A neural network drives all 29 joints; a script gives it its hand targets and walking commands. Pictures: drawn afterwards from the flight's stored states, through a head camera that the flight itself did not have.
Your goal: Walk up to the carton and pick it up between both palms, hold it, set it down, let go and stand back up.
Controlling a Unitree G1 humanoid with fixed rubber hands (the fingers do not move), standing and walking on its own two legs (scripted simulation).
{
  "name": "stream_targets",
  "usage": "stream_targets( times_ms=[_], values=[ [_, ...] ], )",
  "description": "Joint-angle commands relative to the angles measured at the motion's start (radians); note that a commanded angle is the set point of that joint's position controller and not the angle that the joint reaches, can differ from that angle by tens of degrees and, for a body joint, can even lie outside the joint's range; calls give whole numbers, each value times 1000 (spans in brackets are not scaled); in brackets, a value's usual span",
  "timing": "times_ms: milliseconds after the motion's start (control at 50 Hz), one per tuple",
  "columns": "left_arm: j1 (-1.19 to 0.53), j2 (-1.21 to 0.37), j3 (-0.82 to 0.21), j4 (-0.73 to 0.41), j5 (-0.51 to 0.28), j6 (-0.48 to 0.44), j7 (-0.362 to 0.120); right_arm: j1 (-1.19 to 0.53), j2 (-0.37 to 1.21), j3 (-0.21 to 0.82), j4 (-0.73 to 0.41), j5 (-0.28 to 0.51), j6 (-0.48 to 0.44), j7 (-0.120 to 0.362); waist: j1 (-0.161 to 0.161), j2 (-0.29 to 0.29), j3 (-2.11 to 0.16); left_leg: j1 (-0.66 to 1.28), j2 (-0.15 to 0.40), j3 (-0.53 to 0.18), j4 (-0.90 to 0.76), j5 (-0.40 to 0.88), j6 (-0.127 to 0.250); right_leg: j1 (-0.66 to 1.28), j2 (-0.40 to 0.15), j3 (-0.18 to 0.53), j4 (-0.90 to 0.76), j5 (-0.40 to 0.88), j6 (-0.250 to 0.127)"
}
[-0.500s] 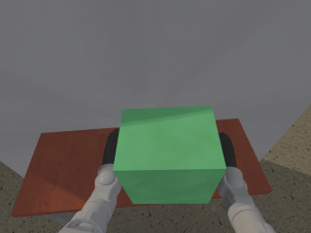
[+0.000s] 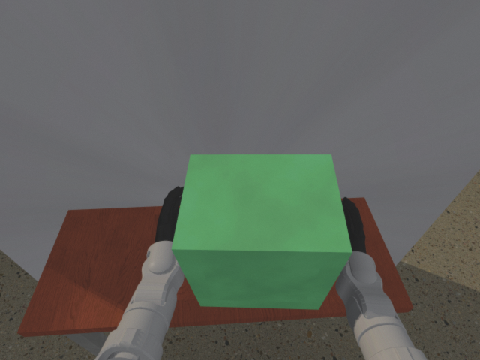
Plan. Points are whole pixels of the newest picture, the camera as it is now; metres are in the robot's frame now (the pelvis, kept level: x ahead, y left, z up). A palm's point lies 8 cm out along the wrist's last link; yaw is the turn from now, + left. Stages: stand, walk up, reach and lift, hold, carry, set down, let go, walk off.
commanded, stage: reach and lift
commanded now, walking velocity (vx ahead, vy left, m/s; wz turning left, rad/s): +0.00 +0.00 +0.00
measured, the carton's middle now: (259, 237) +0.32 -0.02 +0.03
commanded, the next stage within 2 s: none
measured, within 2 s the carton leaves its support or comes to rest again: neither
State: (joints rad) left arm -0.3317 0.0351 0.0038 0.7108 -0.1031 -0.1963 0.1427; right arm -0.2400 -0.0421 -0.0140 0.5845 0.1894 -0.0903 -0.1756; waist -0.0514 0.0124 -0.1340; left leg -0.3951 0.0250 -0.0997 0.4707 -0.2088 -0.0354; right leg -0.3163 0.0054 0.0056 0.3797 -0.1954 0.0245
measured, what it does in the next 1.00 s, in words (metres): stands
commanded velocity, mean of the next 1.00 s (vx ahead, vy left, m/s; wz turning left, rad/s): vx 0.00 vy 0.00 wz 0.00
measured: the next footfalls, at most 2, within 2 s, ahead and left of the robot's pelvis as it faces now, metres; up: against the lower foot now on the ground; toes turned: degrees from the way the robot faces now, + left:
none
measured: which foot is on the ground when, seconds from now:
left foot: down 0.00-1.00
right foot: down 0.00-1.00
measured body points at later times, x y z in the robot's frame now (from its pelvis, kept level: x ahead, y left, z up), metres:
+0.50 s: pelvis -0.01 -0.01 +0.01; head -0.02 +0.02 +0.45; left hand +0.35 +0.16 +0.10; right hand +0.35 -0.16 +0.09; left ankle +0.01 +0.14 -0.74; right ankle -0.01 -0.14 -0.74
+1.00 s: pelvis -0.01 +0.00 +0.01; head -0.03 +0.02 +0.46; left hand +0.37 +0.15 +0.14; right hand +0.36 -0.16 +0.12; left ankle +0.01 +0.14 -0.74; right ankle -0.01 -0.14 -0.74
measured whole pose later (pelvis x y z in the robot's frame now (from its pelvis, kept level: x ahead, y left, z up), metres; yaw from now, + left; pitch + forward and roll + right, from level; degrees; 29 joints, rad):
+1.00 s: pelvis -0.01 +0.00 +0.01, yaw -1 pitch -1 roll -1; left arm -0.51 -0.04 0.25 0.26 0.17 0.48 0.07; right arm -0.53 -0.09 0.01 0.55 0.21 0.28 -0.19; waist -0.05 -0.03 -0.04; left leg -0.19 0.02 -0.08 0.37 -0.16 -0.03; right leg -0.12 0.00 0.03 0.29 -0.15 0.03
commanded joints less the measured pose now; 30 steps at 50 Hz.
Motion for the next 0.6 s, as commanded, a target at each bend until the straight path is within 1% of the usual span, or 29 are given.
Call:
stream_targets(
  times_ms=[0,20,40,60,80,100,120,140,160,180,200,220,260,280,300,320,340,360,380,400,420,440,460,480,500,520,540,560,580],
  values=[
    [-589,-789,-572,-342,94,-1,-142,-655,759,620,-348,-17,-32,163,10,17,-433,322,-56,17,-19,376,-6,148,58,-5,-40,278,-32],
    [-577,-820,-601,-355,86,23,-139,-694,746,627,-406,4,-33,163,17,31,-457,349,-53,13,-19,397,-14,144,64,-10,-41,282,-37],
    [-578,-797,-564,-307,106,50,-142,-684,724,593,-324,-16,-12,164,-1,39,-387,332,-52,13,-45,340,-16,120,62,-7,-60,208,-40],
    [-564,-807,-567,-293,109,63,-144,-702,725,596,-335,-21,-10,163,10,16,-369,323,-52,12,-47,309,-11,123,58,-8,-62,179,-40],
    [-573,-806,-566,-305,103,75,-152,-748,749,603,-356,-3,-10,161,32,10,-390,325,-56,21,-48,306,-3,136,56,-7,-68,179,-37],
    [-556,-822,-560,-282,115,100,-153,-731,723,570,-348,-15,1,154,5,-1,-355,331,-56,19,-61,288,-5,136,61,-10,-79,168,-38],
    [-587,-811,-558,-351,113,114,-148,-773,734,603,-363,1,10,155,35,11,-383,346,-49,17,-57,321,-7,152,58,-7,-69,193,-36],
    [-590,-834,-572,-369,98,135,-152,-793,747,621,-427,26,15,148,35,0,-418,367,-58,25,-48,354,-1,172,66,-10,-81,217,-38],
    [-565,-828,-555,-338,109,148,-155,-756,744,596,-370,18,27,148,25,8,-364,364,-62,24,-60,322,0,154,61,-13,-89,191,-38],
    [-591,-809,-548,-349,114,167,-158,-784,744,605,-363,11,39,143,29,-12,-350,356,-66,34,-63,306,7,158,60,-10,-96,185,-33],
    [-634,-801,-551,-442,101,187,-153,-809,739,612,-424,27,46,141,32,-2,-394,365,-63,32,-68,320,3,170,60,-9,-85,197,-30],
    [-652,-800,-545,-445,100,200,-156,-818,748,615,-402,26,56,137,33,9,-371,362,-66,31,-69,311,5,171,62,-12,-90,171,-34],
    [-614,-784,-532,-429,109,259,-163,-865,731,606,-418,34,81,126,29,-18,-345,354,-69,36,-80,286,16,187,55,-8,-94,166,-24],
    [-616,-779,-542,-466,97,282,-167,-866,731,613,-445,46,91,121,41,-9,-351,353,-73,40,-80,293,13,199,51,-8,-98,193,-22],
    [-615,-796,-562,-518,83,307,-169,-857,725,613,-461,61,104,113,19,5,-369,377,-70,30,-74,337,7,214,55,-10,-91,234,-23],
    [-625,-782,-559,-535,85,325,-172,-863,722,613,-461,68,117,104,7,6,-364,396,-70,29,-66,354,1,215,54,-14,-94,260,-22],
    [-637,-767,-547,-516,85,352,-180,-881,712,613,-473,76,136,100,16,-8,-352,383,-72,34,-76,330,4,210,57,-12,-94,238,-15],
    [-645,-757,-522,-520,101,373,-184,-886,711,594,-467,71,149,95,12,-10,-345,382,-79,41,-81,298,10,219,49,-5,-103,215,-9],
    [-639,-764,-534,-547,87,394,-187,-914,700,597,-516,81,157,91,5,-15,-388,393,-76,39,-77,316,7,216,52,-12,-96,240,-11],
    [-652,-732,-497,-519,102,409,-193,-905,689,576,-463,76,173,86,6,-14,-343,367,-84,49,-82,290,11,224,46,-8,-103,228,-5],
    [-632,-742,-492,-502,107,419,-201,-901,698,574,-470,72,178,86,11,-11,-344,365,-85,46,-86,270,12,231,44,-10,-100,234,-2],
    [-639,-759,-521,-576,88,436,-204,-918,699,587,-522,84,183,81,0,-6,-404,394,-81,45,-76,333,7,256,51,-13,-93,292,-6],
    [-616,-765,-539,-640,86,442,-202,-876,700,592,-554,86,183,73,-10,2,-457,422,-82,45,-56,408,-3,285,52,-19,-84,386,-4],
    [-581,-748,-519,-607,105,464,-207,-840,681,589,-512,89,200,72,-10,23,-379,432,-77,40,-64,423,-10,272,54,-18,-89,380,-1],
    [-621,-737,-523,-615,104,482,-213,-892,667,586,-546,95,208,67,-13,16,-386,418,-79,47,-67,404,-12,271,56,-16,-91,365,0],
    [-622,-718,-498,-596,119,507,-215,-912,658,560,-538,95,221,65,-16,0,-343,412,-80,50,-81,360,-4,260,51,-12,-103,327,4],
    [-618,-712,-479,-580,122,519,-221,-918,652,543,-535,83,224,60,-17,6,-326,396,-83,56,-87,338,-2,261,49,-15,-107,315,3],
    [-642,-694,-456,-566,136,531,-227,-923,639,526,-489,74,238,64,-17,15,-268,385,-78,59,-104,292,-1,248,48,-14,-114,250,4],
    [-680,-709,-457,-606,128,538,-226,-970,647,519,-515,78,232,69,-10,15,-312,392,-75,59,-102,303,-3,253,53,-23,-111,241,1]
  ],
)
